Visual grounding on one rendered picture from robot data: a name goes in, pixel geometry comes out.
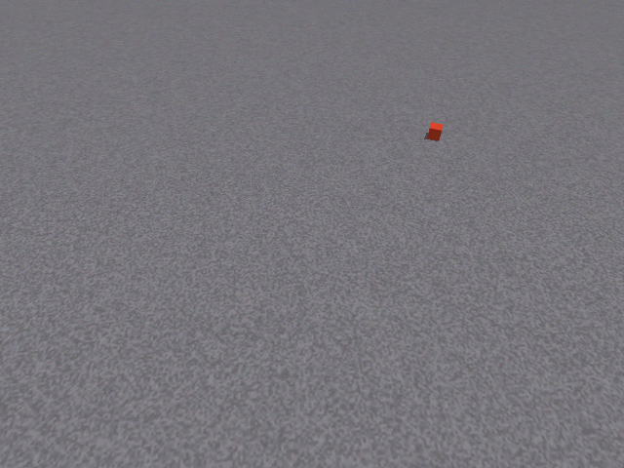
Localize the cube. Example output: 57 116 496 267
427 123 443 140

